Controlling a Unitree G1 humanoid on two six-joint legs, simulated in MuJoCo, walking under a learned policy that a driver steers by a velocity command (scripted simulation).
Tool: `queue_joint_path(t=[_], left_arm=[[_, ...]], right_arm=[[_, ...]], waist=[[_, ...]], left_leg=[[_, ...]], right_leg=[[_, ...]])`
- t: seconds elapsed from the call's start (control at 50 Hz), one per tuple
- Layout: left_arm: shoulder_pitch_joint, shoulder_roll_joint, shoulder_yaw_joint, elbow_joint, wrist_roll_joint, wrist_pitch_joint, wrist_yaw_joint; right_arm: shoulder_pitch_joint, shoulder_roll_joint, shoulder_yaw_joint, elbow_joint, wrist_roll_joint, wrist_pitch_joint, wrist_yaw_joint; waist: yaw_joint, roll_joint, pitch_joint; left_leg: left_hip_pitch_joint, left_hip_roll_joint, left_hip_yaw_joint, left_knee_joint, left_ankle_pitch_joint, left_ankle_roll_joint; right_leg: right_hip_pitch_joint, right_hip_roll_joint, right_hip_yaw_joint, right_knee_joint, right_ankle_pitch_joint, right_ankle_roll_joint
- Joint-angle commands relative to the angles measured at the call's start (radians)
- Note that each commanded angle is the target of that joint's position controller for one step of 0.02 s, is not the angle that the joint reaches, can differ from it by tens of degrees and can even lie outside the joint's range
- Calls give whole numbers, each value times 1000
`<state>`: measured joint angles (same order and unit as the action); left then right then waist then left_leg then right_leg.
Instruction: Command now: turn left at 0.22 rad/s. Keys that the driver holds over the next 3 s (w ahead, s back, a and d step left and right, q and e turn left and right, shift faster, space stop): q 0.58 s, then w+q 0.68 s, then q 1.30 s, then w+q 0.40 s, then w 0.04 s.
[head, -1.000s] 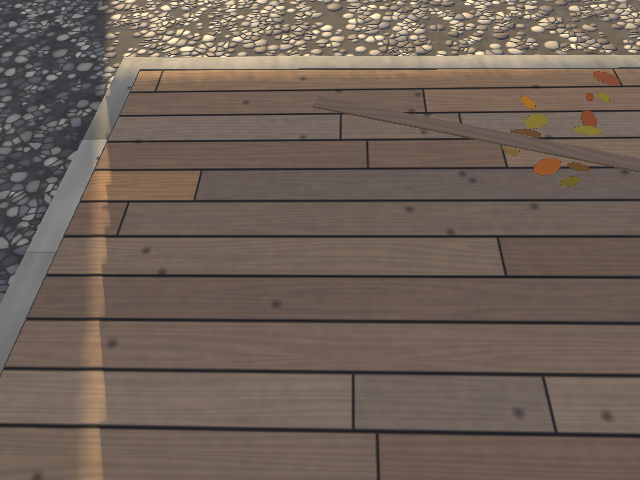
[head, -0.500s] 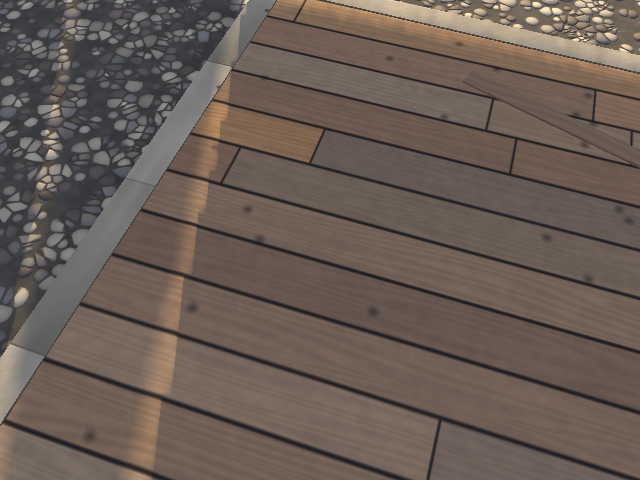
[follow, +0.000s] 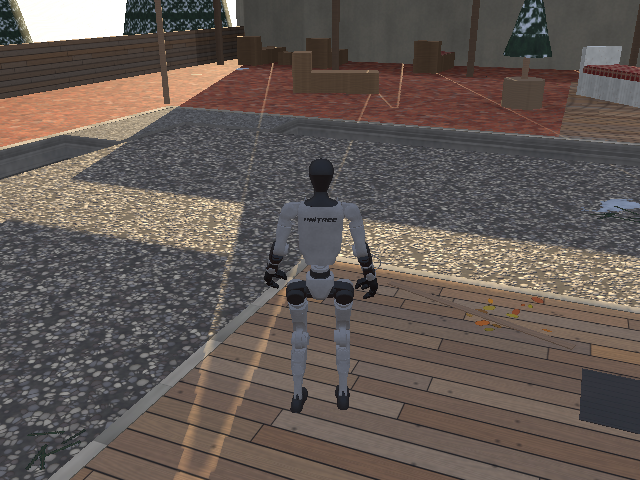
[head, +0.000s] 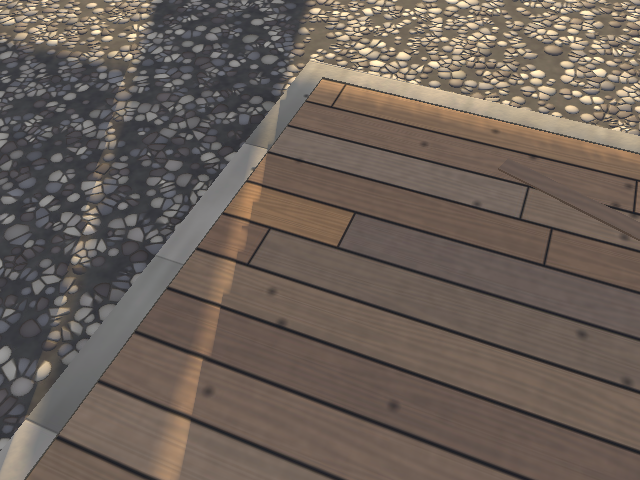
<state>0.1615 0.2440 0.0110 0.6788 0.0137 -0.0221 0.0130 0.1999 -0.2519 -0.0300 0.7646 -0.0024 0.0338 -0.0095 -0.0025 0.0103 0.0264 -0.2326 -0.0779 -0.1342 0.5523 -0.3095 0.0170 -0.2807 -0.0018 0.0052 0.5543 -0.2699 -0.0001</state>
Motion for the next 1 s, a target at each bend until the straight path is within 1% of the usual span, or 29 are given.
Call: queue_joint_path(t=[0.02,0.08,0.12,0.14,0.16,0.18,0.22,0.26,0.28,0.3,0.32,0.34,0.36,0.4,0.42,0.48,0.58,0.6,0.66,0.74,0.78,0.82,0.84,0.86,0.88,0.9,0.92,0.96,1.0], left_arm=[[17,173,59,-73,-3,1,20],[50,192,74,-70,-3,20,34],[23,191,76,-74,-9,29,45],[21,191,77,-78,-5,30,49],[7,197,80,-78,-3,31,49],[-33,211,87,-79,-6,31,46],[-96,226,96,-81,-15,35,37],[-108,215,95,-69,-28,45,33],[-79,194,91,-54,-33,48,32],[-8,157,84,-30,-24,49,25],[-17,104,62,-77,24,51,20],[-123,140,73,-107,-3,41,30],[-135,170,84,-100,-22,41,35],[-101,182,98,-61,-9,43,48],[-84,180,100,-56,-6,42,49],[-61,157,97,-47,-16,35,37],[-102,141,92,-58,-17,30,33],[-96,144,92,-56,-18,27,29],[-121,150,94,-65,-24,6,17],[-129,147,94,-70,-31,-40,-5],[-93,146,96,-61,-39,-59,-14],[0,140,103,-28,-42,-74,-16],[74,166,114,-10,-37,-76,-11],[188,207,118,1,-17,-74,-4],[210,297,136,16,15,-78,-17],[136,250,128,-1,0,-82,-14],[101,193,111,-10,-16,-79,-4],[93,165,96,-15,-19,-72,7],[125,159,89,-4,-5,-78,11]], right_arm=[[-35,-147,-49,-75,17,-10,-8],[-12,-139,-59,-88,23,0,-11],[1,-131,-65,-97,19,8,-4],[-16,-141,-71,-107,19,11,-1],[-25,-135,-73,-117,24,16,2],[-13,-121,-69,-118,28,23,4],[12,-109,-63,-112,28,31,9],[66,-117,-71,-104,25,29,21],[92,-130,-80,-98,24,26,23],[97,-181,-96,-108,17,22,16],[89,-320,-121,-157,10,10,-3],[111,-304,-108,-174,-39,-16,11],[76,-279,-99,-172,-38,-38,15],[-5,-223,-82,-177,8,-45,3],[-25,-211,-74,-180,17,-41,-5],[-5,-188,-64,-186,9,-32,-23],[14,-201,-72,-190,12,-19,-34],[18,-199,-73,-190,14,-16,-34],[21,-205,-77,-192,17,-17,-29],[24,-212,-80,-191,21,-24,-20],[8,-209,-78,-196,23,-23,-14],[-29,-187,-70,-207,28,-19,-14],[-28,-147,-59,-212,26,-23,-15],[4,-56,-33,-209,16,-28,-12],[-41,-116,-51,-270,40,-43,-12],[-45,-180,-66,-258,34,-50,-12],[-32,-201,-75,-235,27,-51,-7],[-14,-176,-75,-213,18,-52,2],[-38,-132,-64,-216,22,-62,13]], waist=[[30,-49,-84],[31,-117,-103],[21,-197,-102],[36,-182,-88],[30,-137,-66],[9,-111,-50],[-5,-136,-57],[-31,-144,-84],[-34,-115,-88],[-17,33,-62],[14,340,-42],[-67,249,-123],[-43,140,-89],[-9,59,-62],[4,75,-66],[4,88,-106],[-18,100,-93],[-20,101,-105],[-40,152,-59],[-48,149,-43],[-25,147,-41],[39,113,-38],[70,62,-66],[86,-101,-138],[67,-239,-32],[39,-199,61],[34,-174,87],[34,-135,76],[52,-121,64]], left_leg=[[-92,56,-68,-7,279,26],[-160,36,-23,123,179,-4],[-208,36,46,288,-153,-25],[-250,62,62,416,-280,-36],[-278,92,64,456,-313,-44],[-253,120,68,409,-279,-48],[-140,119,119,283,-153,-47],[-21,78,187,108,12,-28],[44,46,194,12,87,-4],[117,88,61,-117,247,43],[192,372,-379,-185,605,199],[117,444,-492,-229,554,345],[108,403,-412,-230,451,319],[115,320,-306,-211,337,217],[99,290,-273,-212,363,202],[135,256,-241,-209,432,205],[183,243,-293,-211,353,208],[176,231,-307,-227,218,209],[109,211,-387,-295,-166,223],[69,196,-437,-285,-233,230],[6,175,-453,-273,-244,221],[-107,122,-426,-213,-280,179],[-234,75,-366,-93,-325,128],[-345,-36,-182,236,-341,58],[-585,-56,-102,373,-307,42],[-650,46,-83,480,-218,22],[-665,64,-61,520,-140,5],[-653,93,-32,569,-22,-21],[-630,110,2,605,84,-33]], right_leg=[[156,-116,88,-53,308,-75],[202,-243,186,-97,408,-165],[191,-374,285,-144,476,-251],[177,-423,315,-172,497,-285],[159,-427,296,-188,476,-281],[126,-391,233,-192,428,-245],[71,-321,111,-174,413,-189],[46,-277,21,-104,344,-147],[15,-247,-24,-33,232,-107],[-85,-181,-110,134,37,-32],[-351,-34,-148,467,-402,77],[-368,10,41,631,-452,66],[-386,-9,74,683,-376,51],[-403,-40,86,649,-211,44],[-374,-36,86,644,-156,53],[-343,-8,81,636,-81,75],[-346,5,96,436,-72,101],[-327,5,97,385,-65,101],[-286,16,89,250,-73,88],[-186,34,84,96,-112,51],[-71,44,74,9,-92,29],[128,35,51,-168,50,-2],[296,-43,101,-186,51,-28],[434,-242,310,-242,-143,-85],[364,-396,660,-361,-433,-210],[306,-408,645,-381,-507,-229],[295,-355,544,-385,-450,-198],[295,-287,373,-388,-250,-150],[265,-248,227,-403,-57,-141]])
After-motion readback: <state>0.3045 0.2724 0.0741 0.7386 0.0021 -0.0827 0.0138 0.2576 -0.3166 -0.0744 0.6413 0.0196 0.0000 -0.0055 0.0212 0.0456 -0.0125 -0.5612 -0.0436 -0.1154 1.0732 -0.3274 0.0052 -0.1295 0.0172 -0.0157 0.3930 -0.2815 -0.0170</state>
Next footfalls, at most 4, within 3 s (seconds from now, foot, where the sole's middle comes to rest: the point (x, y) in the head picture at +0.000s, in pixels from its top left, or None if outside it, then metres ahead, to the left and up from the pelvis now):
0.84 right None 0.12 -0.05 -0.77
1.32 left None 0.22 0.37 -0.77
1.80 right None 0.46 0.36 -0.77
2.24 left None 0.19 0.39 -0.77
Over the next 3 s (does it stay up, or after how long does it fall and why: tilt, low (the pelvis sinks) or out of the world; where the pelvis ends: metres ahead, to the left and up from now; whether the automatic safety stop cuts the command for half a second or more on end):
stays up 0.29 0.42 0.01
